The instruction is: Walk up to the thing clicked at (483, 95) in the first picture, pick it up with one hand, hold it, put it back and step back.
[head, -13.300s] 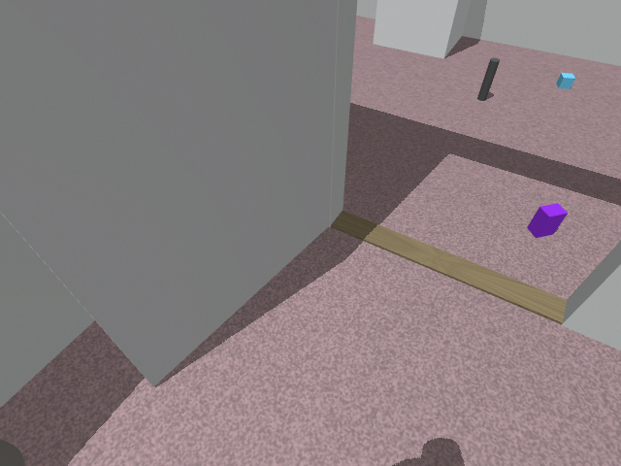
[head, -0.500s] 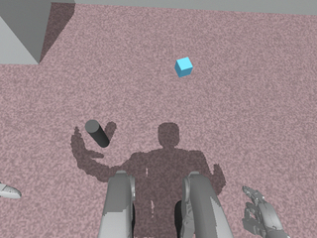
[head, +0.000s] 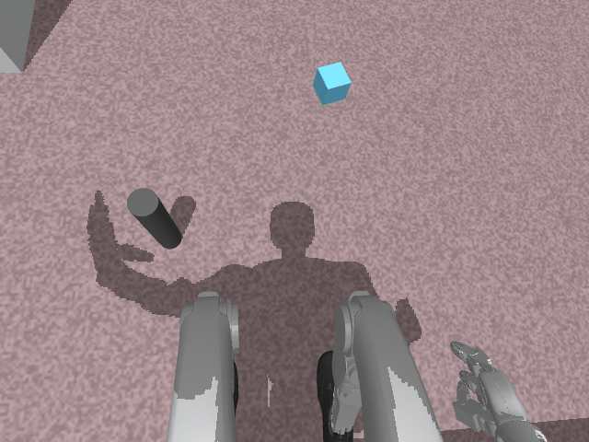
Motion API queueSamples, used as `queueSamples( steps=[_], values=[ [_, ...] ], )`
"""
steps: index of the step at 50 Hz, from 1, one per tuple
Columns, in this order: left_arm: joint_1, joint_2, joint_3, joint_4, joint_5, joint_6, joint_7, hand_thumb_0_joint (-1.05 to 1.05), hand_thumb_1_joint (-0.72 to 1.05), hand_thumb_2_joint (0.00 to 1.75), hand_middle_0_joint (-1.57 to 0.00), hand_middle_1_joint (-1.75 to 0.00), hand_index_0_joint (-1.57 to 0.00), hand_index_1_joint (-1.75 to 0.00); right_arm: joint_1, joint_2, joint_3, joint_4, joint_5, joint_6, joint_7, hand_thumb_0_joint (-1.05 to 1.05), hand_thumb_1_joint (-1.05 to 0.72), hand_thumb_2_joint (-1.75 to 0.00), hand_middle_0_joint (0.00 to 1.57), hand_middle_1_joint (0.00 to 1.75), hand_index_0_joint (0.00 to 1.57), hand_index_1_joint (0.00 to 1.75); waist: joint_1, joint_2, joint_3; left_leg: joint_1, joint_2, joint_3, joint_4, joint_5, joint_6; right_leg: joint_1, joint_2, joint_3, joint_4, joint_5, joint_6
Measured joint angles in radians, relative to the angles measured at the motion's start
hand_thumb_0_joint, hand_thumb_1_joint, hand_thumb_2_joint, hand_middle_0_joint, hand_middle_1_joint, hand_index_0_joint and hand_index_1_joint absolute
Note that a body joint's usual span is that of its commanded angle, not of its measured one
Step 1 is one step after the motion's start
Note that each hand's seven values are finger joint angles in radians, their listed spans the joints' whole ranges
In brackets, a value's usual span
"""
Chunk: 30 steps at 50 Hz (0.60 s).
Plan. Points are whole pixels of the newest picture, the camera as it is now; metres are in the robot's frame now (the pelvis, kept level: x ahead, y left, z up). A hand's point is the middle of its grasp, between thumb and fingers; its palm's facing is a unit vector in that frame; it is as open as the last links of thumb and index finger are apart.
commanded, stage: go down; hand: left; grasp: from above
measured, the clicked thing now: (158, 223) +0.47 +0.27 -0.34
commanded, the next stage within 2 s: none
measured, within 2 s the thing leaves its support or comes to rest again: neither
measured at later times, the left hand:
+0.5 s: hand out of the picture +0.34 +0.42 -0.04, palm faces +0.23 -0.97 -0.11, open 17.5 cm
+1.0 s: hand out of the picture +0.36 +0.43 -0.05, palm faces +0.23 -0.97 -0.09, open 17.3 cm
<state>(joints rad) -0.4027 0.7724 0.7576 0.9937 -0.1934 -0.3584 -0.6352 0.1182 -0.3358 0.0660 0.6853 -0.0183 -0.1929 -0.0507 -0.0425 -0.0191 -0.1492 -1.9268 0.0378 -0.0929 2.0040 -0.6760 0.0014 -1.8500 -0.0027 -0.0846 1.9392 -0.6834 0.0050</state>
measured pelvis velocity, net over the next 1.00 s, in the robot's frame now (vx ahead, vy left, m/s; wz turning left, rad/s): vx -0.01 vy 0.00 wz -0.02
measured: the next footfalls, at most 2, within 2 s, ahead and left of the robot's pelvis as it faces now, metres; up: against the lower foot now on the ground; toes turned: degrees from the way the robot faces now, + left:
none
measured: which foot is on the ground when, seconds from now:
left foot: down 0.00-1.00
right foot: down 0.00-1.00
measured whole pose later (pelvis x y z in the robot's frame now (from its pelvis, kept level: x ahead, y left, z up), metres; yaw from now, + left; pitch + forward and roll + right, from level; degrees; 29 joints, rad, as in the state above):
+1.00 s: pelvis -0.01 +0.00 -0.06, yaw -1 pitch +32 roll -8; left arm -0.57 0.93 0.85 1.09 -0.20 -0.36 -0.73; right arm 0.10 -0.36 0.12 0.68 -0.04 -0.18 -0.04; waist -0.07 -0.04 -0.10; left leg -2.10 0.03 -0.12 2.20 -0.67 0.00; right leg -2.01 0.00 -0.10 2.13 -0.68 0.01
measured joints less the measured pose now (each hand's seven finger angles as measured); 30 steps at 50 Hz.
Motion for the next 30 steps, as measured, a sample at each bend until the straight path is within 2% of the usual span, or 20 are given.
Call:
queueSamples(
  steps=[8, 19, 30],
  values=[
    [-0.07, 0.022, 0.02, 0.019, 0.006, -0.01, -0.037, -0.01, -0.53, 0.06, -0.05, -0.03, -0.04, -0.05, -0.031, -0.003, 0.012, 0.001, -0.014, 0.001, -0.001, 0.01, -0.92, -0.91, 0.21, 0.3, 0.2, 0.3, -0.004, -0.004, 0.017, -0.055, -0.003, -0.01, 0.065, 0.002, -0.003, -0.052, -0.001, -0.006, 0.065, -0.001, -0.002],
    [-0.097, 0.08, 0.043, 0.056, 0.007, 0.012, -0.047, -0.01, -0.53, 0.06, -0.04, -0.03, -0.04, -0.05, -0.012, -0.005, 0.025, -0.005, -0.016, 0.007, 0.001, 0.01, -0.92, -0.91, 0.21, 0.3, 0.2, 0.3, -0.009, -0.009, 0.02, -0.101, 0.0, -0.015, 0.114, 0.006, -0.003, -0.099, 0.003, -0.009, 0.113, 0.006, -0.004],
    [-0.126, 0.102, 0.048, 0.055, 0.009, 0.013, -0.064, -0.01, -0.54, 0.07, -0.04, -0.03, -0.03, -0.05, 0.002, -0.011, 0.033, -0.003, -0.013, 0.005, 0.002, 0.01, -0.91, -0.91, 0.21, 0.3, 0.2, 0.3, -0.019, -0.013, 0.031, -0.134, -0.001, -0.02, 0.148, 0.006, 0.002, -0.125, 0.003, -0.012, 0.138, 0.008, 0.003]
  ],
)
